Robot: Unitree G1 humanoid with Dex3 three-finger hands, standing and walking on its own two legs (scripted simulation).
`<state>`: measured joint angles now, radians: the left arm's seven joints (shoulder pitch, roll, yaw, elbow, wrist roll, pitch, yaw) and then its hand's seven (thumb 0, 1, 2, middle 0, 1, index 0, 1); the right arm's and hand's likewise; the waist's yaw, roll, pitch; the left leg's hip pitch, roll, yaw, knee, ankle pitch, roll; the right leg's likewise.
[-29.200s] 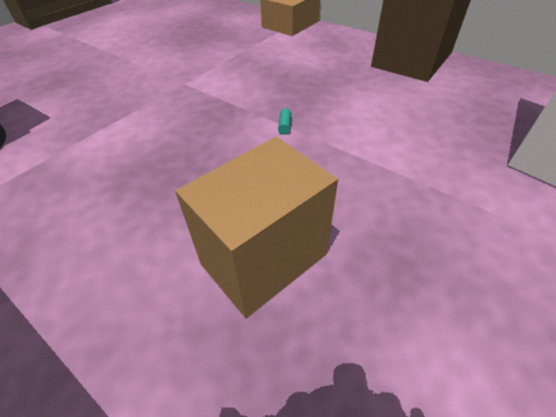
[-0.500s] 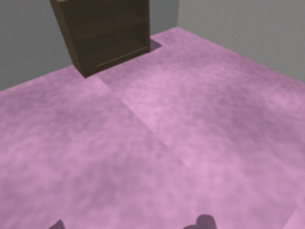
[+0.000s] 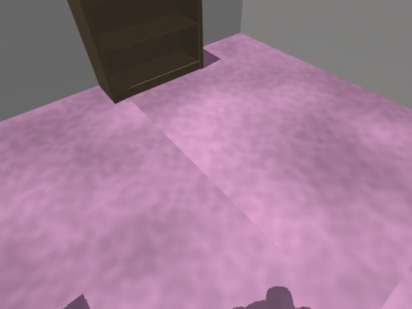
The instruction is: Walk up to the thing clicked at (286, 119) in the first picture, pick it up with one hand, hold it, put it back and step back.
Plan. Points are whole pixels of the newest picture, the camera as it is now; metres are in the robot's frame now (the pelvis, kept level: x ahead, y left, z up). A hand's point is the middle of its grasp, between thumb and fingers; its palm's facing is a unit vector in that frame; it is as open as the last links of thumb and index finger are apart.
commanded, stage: stand
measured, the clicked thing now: out of the picture -0.52 -1.20 -0.74
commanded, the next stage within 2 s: walk up in 0.16 s
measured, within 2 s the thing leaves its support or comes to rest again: neither
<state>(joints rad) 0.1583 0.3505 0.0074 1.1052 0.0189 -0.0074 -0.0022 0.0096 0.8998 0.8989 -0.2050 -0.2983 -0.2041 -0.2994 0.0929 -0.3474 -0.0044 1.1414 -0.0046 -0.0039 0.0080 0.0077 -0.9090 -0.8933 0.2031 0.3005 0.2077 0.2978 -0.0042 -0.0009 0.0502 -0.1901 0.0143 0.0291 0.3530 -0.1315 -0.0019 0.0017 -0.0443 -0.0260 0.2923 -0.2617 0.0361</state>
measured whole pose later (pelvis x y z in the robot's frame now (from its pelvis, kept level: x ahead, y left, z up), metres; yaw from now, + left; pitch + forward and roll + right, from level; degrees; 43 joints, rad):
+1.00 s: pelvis +0.18 +0.11 -0.03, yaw -46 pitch -2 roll +0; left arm 0.12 0.36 0.04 0.63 0.03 0.05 -0.02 0.01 0.90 0.90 -0.20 -0.30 -0.20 -0.30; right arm 0.16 -0.35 -0.05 0.75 0.03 0.03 0.02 0.01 -0.91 -0.89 0.20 0.30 0.21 0.30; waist -0.01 0.02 0.21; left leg -0.43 0.03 -0.02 1.09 -0.54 -0.04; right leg -0.40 0.06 0.09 0.63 -0.19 -0.02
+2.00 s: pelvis +0.17 +0.12 -0.04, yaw -91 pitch -2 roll -1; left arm 0.26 0.42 0.04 0.75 0.01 0.03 0.01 0.01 0.90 0.90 -0.21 -0.30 -0.20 -0.30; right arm 0.25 -0.38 -0.04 0.77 -0.02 -0.03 0.01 0.01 -0.91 -0.89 0.21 0.30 0.21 0.30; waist -0.02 -0.04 0.13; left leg -0.41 0.03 0.11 0.75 -0.30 0.05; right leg -0.45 0.10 0.14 1.06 -0.49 -0.01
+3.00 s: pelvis +0.15 +0.13 -0.03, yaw -109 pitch -2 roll +0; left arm 0.19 0.36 0.01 0.98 0.02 -0.03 -0.01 0.01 0.90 0.90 -0.21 -0.30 -0.21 -0.30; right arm 0.18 -0.41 -0.03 0.98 -0.01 0.01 0.02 0.01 -0.91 -0.89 0.20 0.30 0.21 0.30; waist -0.01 0.02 0.05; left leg -0.29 0.08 0.06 0.67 -0.35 -0.02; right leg -0.35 0.04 0.11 0.67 -0.28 0.01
